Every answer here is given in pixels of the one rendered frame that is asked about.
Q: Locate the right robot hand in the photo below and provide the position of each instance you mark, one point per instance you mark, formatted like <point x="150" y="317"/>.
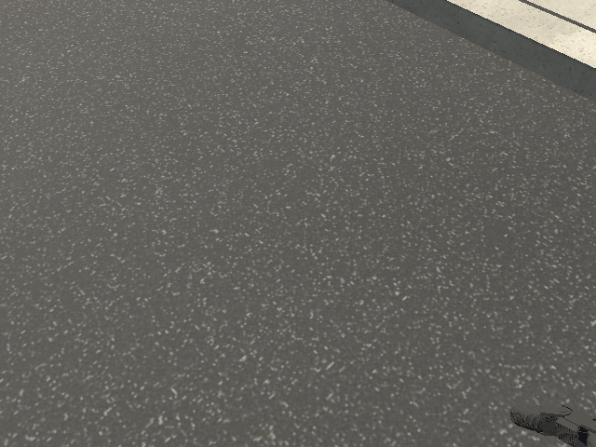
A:
<point x="570" y="425"/>

